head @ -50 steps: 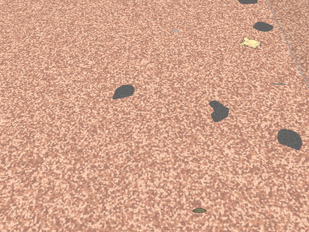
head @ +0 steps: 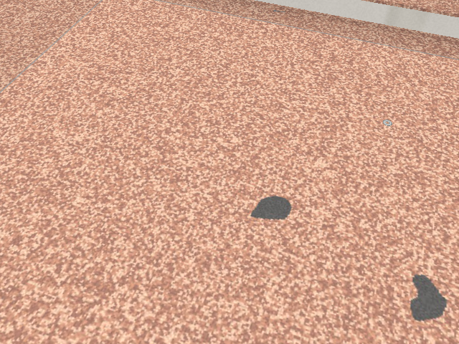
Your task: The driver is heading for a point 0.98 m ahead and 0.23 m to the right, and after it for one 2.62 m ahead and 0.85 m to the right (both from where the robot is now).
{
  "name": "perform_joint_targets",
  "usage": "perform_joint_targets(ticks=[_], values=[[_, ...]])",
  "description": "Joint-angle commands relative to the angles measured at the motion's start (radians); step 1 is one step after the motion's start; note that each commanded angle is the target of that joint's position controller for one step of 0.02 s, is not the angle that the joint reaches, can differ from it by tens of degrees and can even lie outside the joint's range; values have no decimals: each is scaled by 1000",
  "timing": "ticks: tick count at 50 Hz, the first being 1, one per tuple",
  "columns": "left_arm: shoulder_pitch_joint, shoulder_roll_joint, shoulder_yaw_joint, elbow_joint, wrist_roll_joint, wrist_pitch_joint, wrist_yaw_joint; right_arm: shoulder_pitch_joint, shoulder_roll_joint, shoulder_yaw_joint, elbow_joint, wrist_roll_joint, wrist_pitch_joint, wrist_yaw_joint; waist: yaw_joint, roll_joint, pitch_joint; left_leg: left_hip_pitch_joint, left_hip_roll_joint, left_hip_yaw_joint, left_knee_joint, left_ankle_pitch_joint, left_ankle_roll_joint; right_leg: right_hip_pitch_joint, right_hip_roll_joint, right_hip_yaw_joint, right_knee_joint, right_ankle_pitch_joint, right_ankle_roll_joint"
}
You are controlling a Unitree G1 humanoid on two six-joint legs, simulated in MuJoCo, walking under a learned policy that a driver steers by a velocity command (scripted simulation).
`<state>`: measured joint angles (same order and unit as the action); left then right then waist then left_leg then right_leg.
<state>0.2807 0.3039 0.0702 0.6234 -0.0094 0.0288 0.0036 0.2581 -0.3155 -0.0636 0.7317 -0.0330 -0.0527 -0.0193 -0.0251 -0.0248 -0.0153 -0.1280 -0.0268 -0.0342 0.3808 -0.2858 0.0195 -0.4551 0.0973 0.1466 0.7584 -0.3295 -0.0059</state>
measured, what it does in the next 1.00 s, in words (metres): walks ahead, turning right: right foot, then left foot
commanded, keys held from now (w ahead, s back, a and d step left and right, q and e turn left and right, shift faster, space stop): w+e+shift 0.50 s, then w+q+shift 0.50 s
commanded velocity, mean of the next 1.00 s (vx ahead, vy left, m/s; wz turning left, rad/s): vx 0.92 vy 0.00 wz -0.34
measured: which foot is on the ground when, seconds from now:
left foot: down 0.00-0.34, up 0.36-0.78, down 0.80-1.00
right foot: up 0.00-0.30, down 0.32-0.78, up 0.80-1.00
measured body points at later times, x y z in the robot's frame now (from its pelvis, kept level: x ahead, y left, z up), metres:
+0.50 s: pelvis +0.31 -0.16 -0.02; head +0.34 -0.16 +0.43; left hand +0.52 +0.06 -0.14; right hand +0.29 -0.44 -0.12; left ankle +0.32 +0.03 -0.64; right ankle +0.29 -0.19 -0.74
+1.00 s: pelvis +0.77 -0.34 +0.00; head +0.78 -0.35 +0.45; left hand +1.04 -0.20 -0.08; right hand +0.62 -0.60 -0.13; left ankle +0.77 -0.30 -0.74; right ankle +0.74 -0.50 -0.66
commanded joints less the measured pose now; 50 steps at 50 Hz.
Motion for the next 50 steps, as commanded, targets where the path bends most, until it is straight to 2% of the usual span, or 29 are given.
perform_joint_targets(ticks=[1, 4, 11, 13, 14, 15, 16, 17, 18, 19, 20, 21, 22, 24, 26, 28, 30, 32, 35, 37, 39, 40, 41, 42, 43, 44, 45, 47, 50], values=[[-212, 99, 25, -151, 51, -23, -61, 10, -127, -27, -53, -29, -16, -6, -49, 137, 103, 214, 377, -357, -240, -371, 139, -536, -110, -44, 315, 26, -1], [-176, 88, 16, -122, 53, -10, -99, 99, -140, -23, -17, -12, -36, -2, -50, 127, 90, 208, 300, -140, -258, -176, 103, -527, -142, -103, 456, 82, -4], [-398, 62, -22, -185, 46, -9, -131, 190, -134, -14, 52, -18, -53, 7, -83, 124, 218, 158, 281, 165, -314, 168, 63, -398, -175, -257, 169, 152, -70], [-370, 46, -32, -174, 45, -8, -119, 186, -154, -13, 68, -16, -52, 3, -42, 129, 179, 169, 270, 265, -193, 740, 43, -215, -105, -345, 68, 83, -134], [-311, 59, -26, -155, 44, -9, -106, 205, -177, -16, 77, -14, -47, 0, -2, 151, 111, 198, 285, 280, -61, 1108, 41, -108, -43, -383, 72, 32, -159], [-168, 90, -10, -121, 41, -15, -93, 206, -214, -25, 78, -15, -33, -1, 81, 173, 11, 187, 307, 282, 156, 1314, 43, 59, 12, -387, 75, -39, -185], [49, 136, 17, -59, 38, -24, -80, 178, -241, -31, 61, -6, -27, 1, 192, 178, -111, 59, 318, 269, 422, 1305, 42, 355, 48, -339, 26, -31, -219], [218, 215, 54, 9, 43, -24, -57, 160, -207, -22, 41, -15, -33, 10, 256, 99, -197, -189, 266, 252, 749, 895, 15, 661, 1, -176, -53, -81, -235], [124, 360, 88, 3, 34, -7, -41, 135, -58, 14, -63, 0, -49, 38, 134, -260, -229, -620, 33, 211, 1168, -131, -49, 857, -289, 441, -322, -381, -348], [161, 360, 93, -31, 25, -5, -43, 23, -138, 6, -117, -10, -69, 41, 195, -83, -336, -708, 31, -32, 1247, -69, -31, 875, -345, 698, -451, -415, -383], [156, 327, 84, 8, 30, -9, -31, -59, -139, 7, -141, -5, -79, 40, 181, -26, -207, -761, 77, -55, 1216, -12, -20, 787, -338, 626, -479, -319, -360], [150, 279, 71, 35, 32, -21, -20, -24, -108, 22, -132, -4, -84, 33, 113, 34, -65, -715, 121, -40, 1110, 9, -17, 596, -313, 531, -489, -164, -335], [103, 245, 60, 36, 33, -37, -11, -16, -93, 30, -131, -21, -74, 30, 67, 67, -17, -643, 153, -46, 1022, -16, -24, 449, -265, 436, -488, -99, -322], [32, 190, 34, 25, 31, -55, -10, 54, -89, 35, -111, -44, -28, 29, -12, 38, 41, -541, 170, -46, 936, -89, -46, 234, -199, 335, -518, -34, -335], [37, 157, 20, 41, 21, -79, -15, 10, -73, 41, -125, -48, 1, 32, -26, 38, 97, -539, 187, -9, 798, -79, -65, 133, -166, 254, -575, -11, -335], [57, 132, 10, 67, 22, -104, -19, -114, -46, 56, -165, -32, -2, 45, 4, 15, 162, -542, 188, 45, 591, 119, -65, 91, -130, 166, -657, 91, -303], [82, 133, 10, 87, 11, -127, -29, -184, -22, 69, -169, -14, -12, 61, 40, 14, 162, -462, 170, 76, 387, 351, -32, 121, -101, 67, -678, 270, -250], [136, 143, 7, 121, -5, -150, -31, -242, -16, 69, -164, 8, -17, 71, 82, 31, 144, -387, 135, 117, 258, 520, 19, 221, -142, 27, -743, 457, -209], [166, 182, 8, 166, 13, -152, -16, -246, -47, 55, -140, 14, -19, 72, 77, 14, 98, -375, 57, 153, 165, 475, 77, 489, -188, -64, -695, 847, -151], [156, 223, 17, 175, 46, -137, 7, -157, -91, 37, -110, 20, -16, 66, 15, -64, 10, -294, -37, 174, 186, 302, 105, 621, -232, -115, -518, 1297, -108], [81, 236, 23, 165, 88, -103, 27, 203, -152, 2, 4, 30, -3, 47, -164, -88, -145, -6, -92, 175, 209, 168, 138, 604, -249, -172, -64, 1486, -79], [24, 217, 17, 149, 89, -98, 31, 402, -199, -23, 53, 21, 5, 32, -272, -33, -199, 231, -28, 77, 217, 37, 186, 397, -199, -210, 330, 1278, -72], [119, 64, -19, 97, 42, -113, 3, 388, -310, -59, 67, -4, 11, 28, -129, 342, -229, 544, 234, -489, 174, -199, 393, -149, 4, -183, 826, 229, 13], [54, 93, -33, 71, 53, -143, -2, 283, -220, -46, 51, 19, 17, 42, -115, 259, -272, 527, 289, -869, -84, -246, 412, -291, 41, -59, 860, -56, -8], [-22, 115, -40, 41, 47, -156, -3, 204, -207, -47, 33, 17, 10, 43, -84, 134, -145, 415, 288, -768, -110, -235, 394, -338, -43, 2, 801, 27, -20], [-68, 126, -49, 36, 56, -164, -7, 198, -153, -38, 48, 23, 8, 45, -64, -5, -86, 280, 259, -674, -127, -188, 358, -290, -91, -7, 698, 57, -31], [-106, 114, -55, 19, 68, -158, -11, 196, -123, -28, 60, 22, 4, 38, -31, -43, -8, 138, 212, -589, -144, -125, 324, -252, -118, -21, 616, 46, -30], [-99, 85, -70, -2, 95, -119, -17, 179, -104, -13, 81, 22, -10, 30, 43, -17, 69, -46, 131, -479, -173, -54, 302, -199, -151, -37, 494, 7, -2], [-221, 70, -92, -67, 88, -98, -28, 166, -147, -27, 69, 26, -30, 33, 40, 15, 148, -242, 79, -399, -264, 20, 312, -160, -179, -108, 236, 75, 43]])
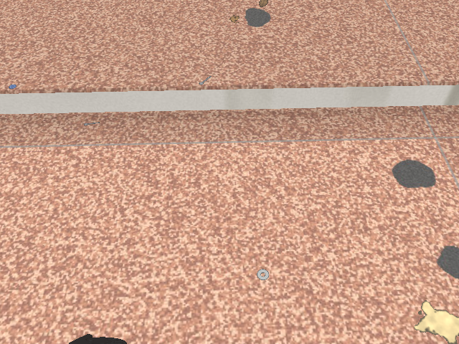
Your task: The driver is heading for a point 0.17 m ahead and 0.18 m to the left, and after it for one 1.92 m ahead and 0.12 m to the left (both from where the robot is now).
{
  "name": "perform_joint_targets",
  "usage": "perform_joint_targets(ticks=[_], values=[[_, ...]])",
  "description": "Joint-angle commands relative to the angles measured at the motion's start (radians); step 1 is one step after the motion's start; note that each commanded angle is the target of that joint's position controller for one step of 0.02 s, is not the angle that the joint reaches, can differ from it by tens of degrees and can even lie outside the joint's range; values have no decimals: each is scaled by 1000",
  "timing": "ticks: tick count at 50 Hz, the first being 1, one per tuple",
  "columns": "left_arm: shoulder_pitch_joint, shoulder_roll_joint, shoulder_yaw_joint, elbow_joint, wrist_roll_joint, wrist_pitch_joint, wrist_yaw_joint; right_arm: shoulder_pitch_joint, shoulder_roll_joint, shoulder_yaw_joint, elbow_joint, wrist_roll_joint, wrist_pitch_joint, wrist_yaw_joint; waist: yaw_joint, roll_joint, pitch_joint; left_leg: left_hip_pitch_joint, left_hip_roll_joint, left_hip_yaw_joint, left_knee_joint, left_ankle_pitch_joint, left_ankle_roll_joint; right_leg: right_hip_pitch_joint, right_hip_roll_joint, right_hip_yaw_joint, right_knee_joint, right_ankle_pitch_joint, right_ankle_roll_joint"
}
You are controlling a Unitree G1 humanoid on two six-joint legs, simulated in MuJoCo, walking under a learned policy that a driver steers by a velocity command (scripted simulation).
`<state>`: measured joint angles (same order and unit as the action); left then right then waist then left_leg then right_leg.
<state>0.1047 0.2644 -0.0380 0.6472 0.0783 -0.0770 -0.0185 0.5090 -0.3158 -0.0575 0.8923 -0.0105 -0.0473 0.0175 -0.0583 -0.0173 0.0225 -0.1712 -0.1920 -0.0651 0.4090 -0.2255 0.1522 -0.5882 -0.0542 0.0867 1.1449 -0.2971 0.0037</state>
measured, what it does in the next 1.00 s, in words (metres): walks ahead, turning left: right foot, then left foot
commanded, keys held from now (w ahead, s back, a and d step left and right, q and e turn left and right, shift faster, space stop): w+q+shift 0.40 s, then w+shift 0.12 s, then w+e+shift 0.48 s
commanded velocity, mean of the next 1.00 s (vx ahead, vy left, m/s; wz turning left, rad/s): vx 1.00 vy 0.00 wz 0.28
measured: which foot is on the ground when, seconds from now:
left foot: down 0.00-0.22, up 0.24-0.62, down 0.64-1.00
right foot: up 0.00-0.20, down 0.22-0.62, up 0.64-1.00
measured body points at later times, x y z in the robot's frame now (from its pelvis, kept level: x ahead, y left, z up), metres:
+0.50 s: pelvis +0.48 -0.01 +0.00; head +0.50 +0.00 +0.44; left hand +0.30 +0.24 -0.12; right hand +0.81 -0.14 -0.06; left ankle +0.54 +0.13 -0.66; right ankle +0.41 -0.17 -0.74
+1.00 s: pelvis +0.91 +0.19 -0.02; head +0.94 +0.19 +0.43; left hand +1.01 +0.48 -0.12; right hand +0.95 -0.09 -0.15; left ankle +0.71 +0.18 -0.73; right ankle +1.15 +0.16 -0.68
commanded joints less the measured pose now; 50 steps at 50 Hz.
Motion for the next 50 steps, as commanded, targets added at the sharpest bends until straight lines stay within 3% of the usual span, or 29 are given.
perform_joint_targets(ticks=[1, 4, 7, 9, 10, 11, 12, 13, 14, 15, 16, 17, 20, 23, 26, 28, 30, 31, 32, 33, 34, 35, 36, 37, 39, 41, 45, 48, 50], values=[[-109, 101, 10, -115, -13, 4, -12, -87, -145, -37, -96, 5, -37, -4, 55, 19, 127, -246, 222, -344, -314, -3, 162, 15, -25, -67, -260, 142, 45], [-194, 73, 2, -143, -41, 0, -18, -57, -158, -50, -87, 25, -44, 7, -6, 49, 89, -235, 199, -310, -309, 228, 90, 184, 13, -98, -491, 424, 43], [-204, 104, 15, -149, -43, -5, -6, -21, -179, -62, -74, 24, -37, -2, -28, 64, 38, -43, 219, -325, -201, 436, 46, 224, 44, -86, -609, 409, 25], [-71, 164, 45, -110, -44, -13, 14, -26, -215, -71, -72, 13, -33, -11, 35, 61, -75, 49, 215, -319, 26, 711, 2, 394, 95, -85, -640, 253, 5], [96, 197, 65, -70, -47, -18, 27, -68, -244, -77, -80, 8, -35, -8, 136, 58, -168, 7, 190, -303, 239, 720, -19, 583, 73, -74, -637, 193, -7], [316, 259, 96, -30, -33, -23, 49, -112, -199, -66, -99, 2, -48, -6, 240, 33, -283, -136, 154, -267, 515, 552, -27, 829, -56, 34, -590, -14, -33], [454, 323, 119, -3, 6, -22, 65, -96, -14, -22, -137, 13, -56, -15, 232, -210, -398, -396, 73, -158, 846, -259, -26, 1071, -359, 387, -648, -317, -69], [361, 369, 137, -5, -7, -9, 53, -22, -30, -3, -192, 44, -46, -13, 138, -419, -492, -567, 78, -80, 1028, -267, -33, 1072, -474, 872, -860, -469, -166], [246, 236, 120, -27, -14, -3, 48, -140, -106, -14, -159, 14, -24, -20, 149, -188, -285, -635, 171, -50, 1031, -137, -30, 910, -386, 692, -887, -534, -151], [203, 162, 103, -16, -20, -3, 43, -215, -113, -18, -164, -2, -15, -7, 147, -82, -160, -624, 205, -27, 970, -63, -38, 775, -332, 479, -869, -332, -132], [205, 135, 96, 8, -13, -3, 39, -254, -99, -18, -166, -8, -5, 8, 134, -27, -97, -598, 232, -20, 936, -48, -49, 684, -289, 338, -877, -136, -115], [238, 121, 90, 42, -18, -9, 41, -276, -71, -14, -183, -21, 7, 24, 116, -50, -56, -588, 255, -20, 917, -50, -53, 624, -260, 232, -883, -13, -108], [297, 66, 79, 122, -53, -35, 20, -367, -5, 10, -250, -24, 43, 47, 80, -86, -5, -648, 292, 8, 893, -45, -53, 588, -238, 27, -906, 296, -71], [257, 87, 80, 141, -51, -56, 14, -460, 3, 34, -321, -30, 36, 68, 36, -82, 44, -607, 276, 25, 715, 100, -51, 487, -189, -128, -990, 431, -74], [282, 127, 83, 173, -51, -63, 11, -553, -2, 54, -335, -31, 26, 84, 43, -15, 122, -402, 215, 148, 403, 232, -23, 388, -154, -258, -1120, 548, -75], [342, 197, 88, 203, -52, -60, 13, -551, -13, 57, -326, -29, 16, 77, 25, -39, 110, -274, 149, 183, 329, 199, 2, 454, -183, -270, -1051, 989, -93], [360, 266, 99, 234, -59, -34, 29, -406, -76, 37, -275, -52, 10, 52, -74, -79, 6, -69, 88, 184, 271, 77, 30, 543, -213, -262, -792, 1309, -110], [338, 279, 99, 235, -61, -18, 35, -202, -116, 15, -203, -52, 9, 32, -172, -89, -103, 157, 98, 141, 213, 70, 49, 507, -204, -239, -554, 1279, -112], [337, 249, 91, 226, -61, -13, 33, -34, -190, -15, -150, -67, 10, 8, -234, -72, -198, 417, 193, 37, 191, 0, 57, 341, -150, -221, -228, 1004, -107], [435, 73, 59, 187, -63, -13, 13, -51, -284, -34, -148, -81, 3, -12, -86, 221, -304, 637, 532, -358, 160, -128, 58, 40, 18, -174, 207, -214, -92], [425, 147, 77, 152, -104, -13, 27, -55, -280, -40, -184, -63, 0, -19, -100, 149, -448, 650, 640, -691, -9, -175, 84, -86, 72, 21, 378, -170, -111], [304, 182, 90, 138, -101, -10, 30, -115, -209, -31, -155, -46, -7, -22, -73, 42, -240, 480, 569, -526, -69, -139, 53, -147, 9, 14, 326, -23, -112], [292, 142, 82, 144, -96, -8, 21, -172, -154, -19, -141, -39, -21, -19, -22, 43, -83, 303, 534, -396, -112, -54, 54, -133, -24, -14, 251, 32, -106], [295, 119, 80, 170, -87, 4, 13, -216, -113, -12, -134, -41, -35, -14, 18, 18, -24, 191, 487, -287, -150, 1, 32, -88, -56, -9, 199, 57, -99], [356, 71, 77, 206, -67, 43, -6, -213, -50, 5, -113, -26, -56, -14, 75, 60, 6, 56, 446, -136, -217, 50, 2, 6, -83, -11, 155, 76, -84], [278, 46, 82, 185, -62, 66, -20, -197, -26, 8, -79, -2, -78, -7, 90, 67, 63, 45, 420, -18, -269, 146, -32, -68, -103, -21, 113, 98, -77], [68, 10, 69, 100, -73, 60, -40, -185, 2, 18, -48, -6, -97, -4, 83, 96, 120, 24, 322, 251, -304, 487, -98, -115, -67, -134, -81, 317, -86], [-32, 19, 56, 58, -71, 49, -62, -176, -47, 16, -39, -1, -99, -25, 85, 53, 121, 62, 320, 338, -315, 738, -127, 8, -2, -242, -358, 437, -128], [14, 58, 64, 74, -65, 49, -67, -158, -112, 5, -42, 2, -94, -47, 122, 83, 51, 169, 353, 348, -197, 1128, -148, 127, 82, -299, -427, 442, -152]])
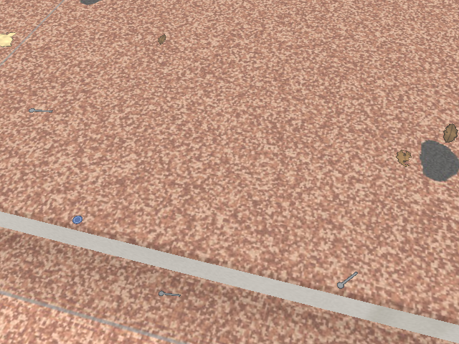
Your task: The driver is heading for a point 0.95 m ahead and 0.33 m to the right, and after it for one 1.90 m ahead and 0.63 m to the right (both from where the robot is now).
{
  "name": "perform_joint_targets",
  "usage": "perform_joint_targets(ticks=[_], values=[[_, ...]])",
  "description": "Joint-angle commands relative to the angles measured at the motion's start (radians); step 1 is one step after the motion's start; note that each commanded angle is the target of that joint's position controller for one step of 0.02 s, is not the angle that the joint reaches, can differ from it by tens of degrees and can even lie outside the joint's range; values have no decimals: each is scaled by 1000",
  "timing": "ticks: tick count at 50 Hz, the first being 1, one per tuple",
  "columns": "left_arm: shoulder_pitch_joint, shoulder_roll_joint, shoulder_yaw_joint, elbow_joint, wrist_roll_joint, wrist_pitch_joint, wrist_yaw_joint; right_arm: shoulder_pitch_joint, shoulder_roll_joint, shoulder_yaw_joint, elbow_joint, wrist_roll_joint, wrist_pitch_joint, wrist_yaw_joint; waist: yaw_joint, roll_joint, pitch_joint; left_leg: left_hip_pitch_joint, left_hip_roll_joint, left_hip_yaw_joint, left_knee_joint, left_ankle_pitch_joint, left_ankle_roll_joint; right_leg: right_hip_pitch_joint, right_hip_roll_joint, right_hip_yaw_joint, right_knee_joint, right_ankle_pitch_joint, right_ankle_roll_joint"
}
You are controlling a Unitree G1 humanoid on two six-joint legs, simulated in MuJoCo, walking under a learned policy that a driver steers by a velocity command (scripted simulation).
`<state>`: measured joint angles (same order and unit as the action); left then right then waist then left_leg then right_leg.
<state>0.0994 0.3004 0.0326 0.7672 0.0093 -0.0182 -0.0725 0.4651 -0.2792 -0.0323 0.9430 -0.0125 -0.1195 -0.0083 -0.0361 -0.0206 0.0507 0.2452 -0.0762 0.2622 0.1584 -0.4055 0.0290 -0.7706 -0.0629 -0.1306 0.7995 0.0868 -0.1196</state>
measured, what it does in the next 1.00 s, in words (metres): climbs, turning right: right foot, then left foot 0.07 m higher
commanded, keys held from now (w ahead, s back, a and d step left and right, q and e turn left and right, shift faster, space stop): w+e+shift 0.42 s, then e+shift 0.48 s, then shift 0.04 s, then q+shift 0.06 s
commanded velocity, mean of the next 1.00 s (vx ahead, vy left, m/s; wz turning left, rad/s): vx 0.64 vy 0.00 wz -0.92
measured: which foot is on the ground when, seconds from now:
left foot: down 0.00-0.08, up 0.10-0.34, down 0.36-0.40, up 0.42-0.46, down 0.48-0.74, up 0.76-1.00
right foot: up 0.00-0.06, down 0.08-0.46, up 0.48-0.72, down 0.74-1.00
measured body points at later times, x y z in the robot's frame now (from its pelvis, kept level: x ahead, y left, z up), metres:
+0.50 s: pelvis +0.45 -0.04 +0.02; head +0.49 -0.06 +0.46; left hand +0.58 +0.23 -0.10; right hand +0.60 -0.33 -0.04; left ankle +0.51 +0.13 -0.72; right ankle +0.27 -0.05 -0.66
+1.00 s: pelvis +0.71 -0.19 +0.13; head +0.74 -0.23 +0.58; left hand +1.02 -0.15 +0.04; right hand +0.72 -0.54 +0.11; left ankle +0.83 -0.13 -0.48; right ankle +0.72 -0.26 -0.60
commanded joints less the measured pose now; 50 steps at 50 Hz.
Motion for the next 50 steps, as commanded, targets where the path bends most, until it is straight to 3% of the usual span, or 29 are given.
perform_joint_targets(ticks=[1, 3, 4, 5, 6, 7, 9, 11, 14, 17, 19, 21, 22, 23, 24, 25, 27, 30, 32, 34, 36, 37, 38, 39, 40, 42, 45, 47, 50], values=[[107, 56, 4, -22, 3, -5, -8, -132, -187, -31, -104, -1, -9, -34, 153, 120, -37, -207, 258, 15, 167, 1467, -34, 399, 127, -88, -80, -1, -39], [453, 145, 46, 73, 7, 4, 10, -226, -233, -49, -140, -17, 30, -46, 329, 138, -189, -279, 296, -22, 619, 1544, -21, 734, 163, -31, -68, -140, -98], [601, 187, 75, 117, -2, 4, 31, -264, -229, -53, -143, -23, 45, -32, 393, 60, -221, -411, 230, -19, 1025, 1157, -10, 901, 139, 57, -147, -204, -154], [504, 224, 91, 123, -23, 12, 50, -305, -70, -13, -171, -41, 32, -3, 284, -208, -82, -757, 20, -61, 1431, 18, -17, 941, 69, 215, -141, -129, -186], [401, 333, 106, 69, 13, 19, 52, -168, -38, 10, -288, -18, 8, 1, 120, -295, -259, -1087, -16, -263, 1645, -127, -56, 1156, -128, 769, -317, -276, -413], [351, 278, 106, 24, 16, 19, 59, -208, -84, 20, -299, -35, -20, 2, 144, -96, -266, -1148, 44, -375, 1547, -41, -27, 1124, -196, 992, -555, -616, -399], [283, 165, 77, 44, 13, 5, 68, -293, -117, 16, -296, -47, -23, 6, 55, 133, -21, -1052, 133, -368, 1310, 71, -31, 763, -133, 841, -628, -562, -278], [253, 147, 64, 38, 1, -28, 76, -285, -99, 30, -296, -73, 23, 6, -2, 146, 36, -919, 178, -358, 1183, 75, -73, 535, -51, 678, -627, -306, -255], [242, 174, 69, 21, -5, -59, 74, -393, -61, 49, -359, -67, 51, 18, 4, 110, 49, -786, 190, -274, 892, 154, -108, 361, 61, 493, -632, -19, -223], [263, 171, 80, 23, -10, -56, 65, -494, -5, 71, -405, -22, 50, 17, 69, 11, -9, -662, 127, -229, 611, 396, -93, 399, 119, 433, -576, 170, -135], [367, 177, 86, 19, 2, -39, 73, -524, -46, 64, -429, -34, 61, -3, 106, 6, -75, -938, 96, -234, 721, 89, -73, 765, 56, 540, -445, 425, -158], [364, 142, 78, 38, 9, -33, 82, -495, -37, 64, -444, -45, 15, 2, 81, 45, -163, -722, 26, -196, 472, 101, -7, 840, 134, 487, -187, 965, -57], [330, 162, 87, 49, 8, -31, 81, -442, -66, 46, -437, -32, -1, -9, 43, 45, -205, -499, 31, -256, 312, 203, -24, 743, 146, 544, -14, 911, -22], [200, 194, 97, 22, -11, -38, 77, -210, -94, 23, -369, -17, -3, -27, -96, 29, -275, -186, 74, -301, 75, 449, -26, 598, 180, 527, 205, 676, 3], [92, 103, 80, -25, -25, -52, 85, -37, -141, 5, -271, -27, 9, -44, -132, 97, -233, 211, 275, -362, 140, 832, -2, 162, 221, 367, 415, -295, 29], [125, 1, 40, -101, -26, -70, 114, 67, -200, -10, -245, -49, 32, -34, -85, 191, -244, 496, 546, -518, 462, 1664, 38, -251, 211, 222, 650, -729, 47], [-16, 10, 29, -167, -16, -43, 127, 145, -137, -26, -234, -88, 62, -21, -190, 136, -356, 522, 603, -507, 448, 1411, 154, -519, 131, 132, 1013, -739, 58], [-303, -99, -9, -356, -5, 4, 131, -1, -10, 9, -132, -72, 15, -17, -54, 213, 60, 11, 499, -295, 99, 1021, 18, -633, 57, 157, 1080, -941, 35], [-257, -112, -26, -414, 8, 24, 115, -163, 20, 19, -107, -26, 5, -4, 109, 151, 149, -317, 371, -103, -33, 966, -47, -408, 58, 39, 825, -862, 36], [-10, -79, -36, -388, 11, 48, 62, -314, -84, -16, -142, -10, 37, -10, 270, 142, -67, -608, 207, 41, 74, 1046, -26, 192, 100, -3, 422, -508, 33], [426, 88, 47, -238, 9, 83, 58, -435, -333, -84, -263, 27, 6, 10, 433, 224, -450, -640, 286, -49, 506, 1659, 30, 789, 204, 20, 421, -302, 16], [548, 158, 77, -194, 8, 89, 69, -492, -314, -88, -302, 61, -7, 29, 483, 142, -519, -747, 291, -101, 865, 1378, -27, 991, 176, 187, 243, -222, -53], [389, 335, 130, -231, -56, 87, 100, -444, -148, -47, -296, 63, -2, 14, 361, -216, -388, -872, 54, -151, 1312, -43, -90, 980, 83, 479, -114, 114, -171], [159, 332, 97, -356, 35, 58, 107, -234, -136, -32, -317, 14, -14, 33, 188, -421, -613, -1022, -23, -417, 1740, -63, -46, 997, -220, 1125, -339, 67, -338], [107, 249, 67, -400, 41, 39, 90, -208, -200, -49, -312, 4, -16, 36, 182, -233, -603, -987, -10, -501, 1864, -42, -27, 925, -210, 1151, -362, 87, -333], [69, 161, 51, -332, -22, 5, 66, -288, -125, -17, -407, -3, 24, -15, 79, 17, -318, -1089, -11, -435, 1851, 33, -76, 652, -93, 1078, -407, -117, -260], [22, 124, 42, -287, -18, -28, 89, -274, -84, 14, -493, -6, 44, -13, -38, 64, -147, -1023, -11, -468, 1621, -70, -67, 463, 21, 836, -383, 89, -231], [8, 109, 37, -297, -39, -48, 99, -326, -130, 6, -490, -32, 36, -20, -23, 165, -164, -963, 35, -439, 1305, -62, -53, 501, 18, 690, -408, 306, -177], [66, 96, 36, -247, -44, -40, 122, -451, -57, 32, -520, -28, 35, -30, 30, 138, -172, -907, 63, -345, 929, 48, -62, 520, 39, 542, -404, 551, -97]])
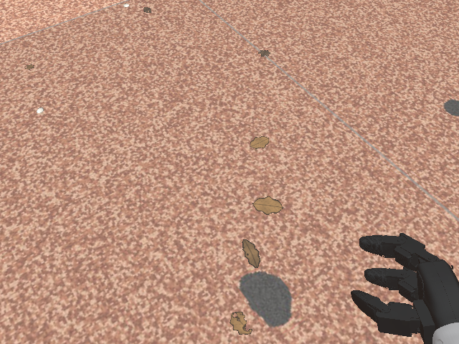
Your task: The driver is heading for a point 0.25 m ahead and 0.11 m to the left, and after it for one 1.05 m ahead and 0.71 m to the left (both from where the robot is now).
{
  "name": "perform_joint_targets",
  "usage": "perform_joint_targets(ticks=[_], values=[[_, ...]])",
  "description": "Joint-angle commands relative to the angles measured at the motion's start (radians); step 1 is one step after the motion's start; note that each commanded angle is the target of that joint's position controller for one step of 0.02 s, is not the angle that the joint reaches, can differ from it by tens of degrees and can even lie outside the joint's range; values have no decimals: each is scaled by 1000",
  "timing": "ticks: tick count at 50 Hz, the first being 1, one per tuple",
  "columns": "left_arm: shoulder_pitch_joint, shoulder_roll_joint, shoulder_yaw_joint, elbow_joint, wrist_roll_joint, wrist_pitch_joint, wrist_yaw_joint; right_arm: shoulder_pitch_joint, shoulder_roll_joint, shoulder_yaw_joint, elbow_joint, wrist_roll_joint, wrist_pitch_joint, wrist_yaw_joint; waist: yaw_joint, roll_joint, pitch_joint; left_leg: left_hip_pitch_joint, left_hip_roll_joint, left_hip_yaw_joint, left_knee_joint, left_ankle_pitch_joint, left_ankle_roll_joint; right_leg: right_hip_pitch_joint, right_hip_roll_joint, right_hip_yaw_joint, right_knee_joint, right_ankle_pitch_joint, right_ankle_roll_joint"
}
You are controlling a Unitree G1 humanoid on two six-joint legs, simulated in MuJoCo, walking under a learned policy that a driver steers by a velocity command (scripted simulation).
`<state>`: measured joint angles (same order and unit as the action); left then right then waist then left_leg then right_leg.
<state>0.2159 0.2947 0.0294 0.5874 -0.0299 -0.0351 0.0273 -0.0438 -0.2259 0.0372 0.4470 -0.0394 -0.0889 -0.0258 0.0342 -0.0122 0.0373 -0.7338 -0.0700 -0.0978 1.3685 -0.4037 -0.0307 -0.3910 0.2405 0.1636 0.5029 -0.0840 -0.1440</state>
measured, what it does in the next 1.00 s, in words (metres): walks ahead, turning left: left foot, then right foot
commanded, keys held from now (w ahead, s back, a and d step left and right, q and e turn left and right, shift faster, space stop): q+shift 1.00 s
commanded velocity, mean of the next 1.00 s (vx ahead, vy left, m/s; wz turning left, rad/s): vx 0.02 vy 0.00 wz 0.66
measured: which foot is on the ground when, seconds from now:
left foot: up 0.00-0.26, down 0.28-0.70, up 0.72-1.00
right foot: down 0.00-0.30, up 0.32-0.68, down 0.70-1.00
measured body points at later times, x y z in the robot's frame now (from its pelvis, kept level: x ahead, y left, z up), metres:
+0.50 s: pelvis +0.09 +0.07 +0.01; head +0.14 +0.09 +0.46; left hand +0.20 +0.38 -0.08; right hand +0.30 -0.17 -0.08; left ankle +0.11 +0.17 -0.73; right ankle +0.12 -0.07 -0.66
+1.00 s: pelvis +0.11 +0.04 +0.02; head +0.14 +0.05 +0.46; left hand +0.07 +0.34 -0.07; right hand +0.41 -0.08 -0.08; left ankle +0.01 +0.15 -0.64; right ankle +0.19 -0.04 -0.73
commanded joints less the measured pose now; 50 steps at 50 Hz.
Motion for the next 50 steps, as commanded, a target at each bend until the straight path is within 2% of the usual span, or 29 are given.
perform_joint_targets(ticks=[1, 3, 5, 6, 8, 10, 13, 14, 15, 16, 17, 18, 19, 20, 21, 23, 27, 31, 34, 35, 36, 37, 38, 39, 40, 41, 43, 46, 50], values=[[-41, 93, 37, -51, -1, -5, 31, 58, -86, -28, -24, 8, 14, -11, -30, 85, -185, 124, 51, 45, -387, 121, -12, 137, -243, 196, -93, 764, -50], [-10, 73, 24, -28, 24, 30, 37, 73, -67, -26, -1, 29, 34, -1, -22, -8, -242, 244, 39, 84, -493, 270, -21, 132, -227, 122, -94, 701, -12], [5, 42, 7, -7, 34, 36, 18, 86, -66, -30, 24, 36, 50, 8, -14, -57, -223, 334, 55, 76, -541, 326, -19, 98, -272, 120, -116, 561, -11], [1, 51, 7, -1, 40, 36, 4, 72, -81, -38, 26, 45, 59, 10, -1, -83, -193, 346, 63, 64, -552, 297, -11, 88, -306, 133, -119, 470, -25], [7, 84, 18, 2, 43, 44, -7, -13, -134, -64, -3, 62, 69, 16, 39, -87, -113, 279, 64, 59, -589, 183, 8, 132, -354, 171, -114, 341, -56], [15, 113, 31, 8, 42, 55, -6, -39, -152, -80, -12, 71, 68, 31, 53, -88, -86, 223, 65, 63, -667, 102, 25, 233, -388, 199, -81, 338, -80], [-15, 130, 41, 13, 26, 57, 7, 45, -146, -93, 23, 69, 56, 54, 5, -81, -120, 324, 44, 73, -894, 214, 65, 306, -376, 162, 5, 411, -53], [-6, 128, 44, 15, 31, 45, 12, 80, -179, -105, 29, 56, 52, 51, -9, -47, -155, 422, 72, -5, -930, 393, 104, 267, -331, 123, 74, 376, -13], [5, 101, 39, -6, 56, 28, 12, 141, -259, -127, 28, 40, 52, 43, 0, 105, -231, 591, 210, -206, -901, 731, 196, 140, -227, 20, 248, 207, 55], [-36, 111, 40, -13, 66, 15, 13, 188, -292, -149, 47, 37, 65, 32, -37, 273, -212, 718, 355, -415, -932, 963, 366, -117, -90, -105, 416, -271, 162], [-76, 123, 42, -20, 62, 13, 6, 282, -231, -138, 64, 38, 72, 22, -91, 260, -239, 793, 399, -522, -963, 959, 419, -253, -86, -58, 606, -567, 204], [-72, 112, 43, -14, 47, 17, 0, 289, -216, -135, 68, 41, 76, 12, -83, 155, -238, 790, 363, -482, -950, 888, 375, -281, -116, -10, 712, -541, 217], [-90, 85, 37, -8, 41, 28, 0, 256, -214, -140, 55, 45, 82, 2, -68, 80, -216, 749, 305, -427, -940, 813, 323, -298, -130, -2, 754, -486, 226], [-104, 80, 36, -15, 44, 36, 0, 221, -222, -142, 44, 57, 93, -7, -52, 44, -183, 697, 269, -398, -952, 746, 292, -311, -141, 3, 733, -431, 231], [-118, 71, 36, -20, 42, 38, 2, 199, -219, -142, 34, 63, 102, -16, -38, 50, -182, 660, 233, -380, -967, 680, 268, -286, -147, -2, 693, -391, 233], [-130, 45, 30, -22, 29, 33, 4, 198, -218, -146, 32, 62, 122, -23, -29, 95, -171, 624, 174, -372, -986, 602, 239, -245, -125, -30, 553, -342, 238], [-151, 39, 29, 0, 18, 12, 6, 241, -241, -164, 39, 61, 140, -41, -40, 141, -205, 630, 144, -417, -963, 590, 211, -144, -109, -23, 310, -293, 240], [-150, 65, 43, 16, 13, -5, -6, 249, -249, -175, 40, 65, 148, -35, -47, 204, -191, 571, 133, -498, -972, 544, 195, 7, -110, -5, 137, -250, 222], [-104, 84, 62, 40, 7, -15, -12, 212, -230, -173, 31, 81, 153, -27, -11, 201, -166, 499, 84, -525, -938, 391, 152, 184, -150, -16, -127, -95, 194], [-99, 108, 70, 41, 14, -12, -8, 249, -190, -161, 36, 81, 155, -24, -26, 123, -193, 411, 33, -474, -846, 140, 115, 318, -268, 46, -179, -28, 144], [-139, 176, 79, 22, 41, 5, -1, 313, -129, -143, 32, 69, 151, -17, -84, -143, -194, 208, -101, -286, -626, -211, 63, 433, -502, 274, -175, 121, 19], [-135, 153, 80, 15, 91, 4, -2, 307, -217, -169, 21, 67, 135, -10, -70, -264, -158, 112, -97, -163, -390, -275, 14, 314, -647, 420, -219, 148, -100], [-181, 100, 68, -8, 85, 2, 6, 299, -281, -187, 42, 65, 128, -6, -76, -187, -114, 103, -19, -119, -256, -185, -19, 260, -622, 347, -230, 69, -104], [-221, 56, 56, -16, 69, 7, 17, 309, -290, -191, 68, 64, 134, -7, -80, -126, -77, 106, 10, -88, -198, -99, -31, 216, -538, 224, -222, -36, -61], [-236, 47, 50, -23, 53, 14, 29, 330, -263, -186, 90, 58, 143, -11, -82, -95, -66, 98, 15, -64, -121, -37, -42, 206, -481, 149, -215, -76, -31], [-240, 43, 43, -22, 44, 20, 39, 344, -236, -177, 93, 59, 150, -12, -75, -97, -44, 81, 24, -34, -34, -10, -56, 186, -466, 93, -217, -32, -36], [-205, 48, 36, -17, 53, 31, 51, 308, -205, -161, 71, 69, 147, -12, -51, -105, -28, 49, 60, 41, 0, 43, -78, 189, -445, -1, -230, 30, -54], [-116, 76, 45, 7, 59, 40, 53, 219, -178, -143, 29, 69, 139, -10, 9, -114, -51, -19, 126, 68, -143, 76, -108, 332, -481, -38, -223, 71, -89], [-105, 130, 71, 27, 53, 41, 36, 199, -143, -125, 13, 57, 134, 13, 17, -133, -84, 79, 177, 97, -337, 56, -96, 349, -525, -115, -217, 97, -100]])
